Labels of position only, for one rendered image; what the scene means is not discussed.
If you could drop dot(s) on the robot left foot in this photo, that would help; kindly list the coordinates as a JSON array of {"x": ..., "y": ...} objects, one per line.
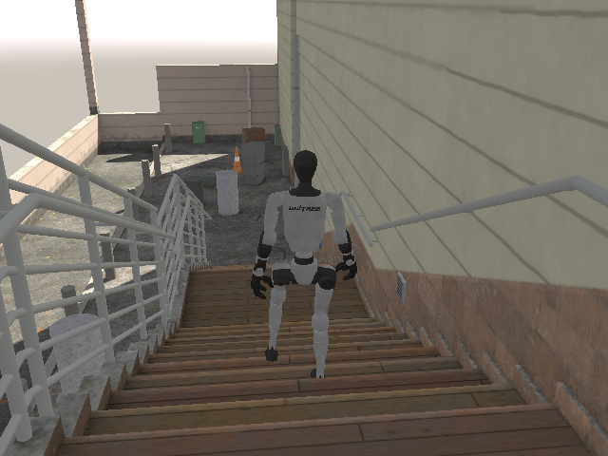
[{"x": 271, "y": 355}]

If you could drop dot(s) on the robot right foot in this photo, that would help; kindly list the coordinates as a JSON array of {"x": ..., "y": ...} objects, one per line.
[{"x": 313, "y": 374}]

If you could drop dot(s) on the robot left upper arm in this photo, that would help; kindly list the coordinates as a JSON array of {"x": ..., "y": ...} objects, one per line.
[{"x": 271, "y": 215}]

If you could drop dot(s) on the robot left forearm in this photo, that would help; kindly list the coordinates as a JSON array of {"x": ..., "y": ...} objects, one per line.
[{"x": 262, "y": 257}]

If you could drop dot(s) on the robot foot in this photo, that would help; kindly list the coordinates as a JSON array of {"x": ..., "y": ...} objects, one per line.
[
  {"x": 313, "y": 374},
  {"x": 271, "y": 355}
]

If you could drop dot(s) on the right robot hand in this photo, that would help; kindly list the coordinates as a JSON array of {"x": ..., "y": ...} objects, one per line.
[{"x": 343, "y": 266}]

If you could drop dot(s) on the robot right forearm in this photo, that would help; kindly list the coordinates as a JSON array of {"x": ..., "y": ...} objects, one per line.
[{"x": 346, "y": 251}]

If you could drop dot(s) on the robot right upper arm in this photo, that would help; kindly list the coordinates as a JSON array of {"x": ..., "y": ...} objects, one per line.
[{"x": 334, "y": 201}]

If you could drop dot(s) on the left robot hand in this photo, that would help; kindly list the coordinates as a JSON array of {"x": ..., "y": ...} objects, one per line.
[{"x": 256, "y": 286}]

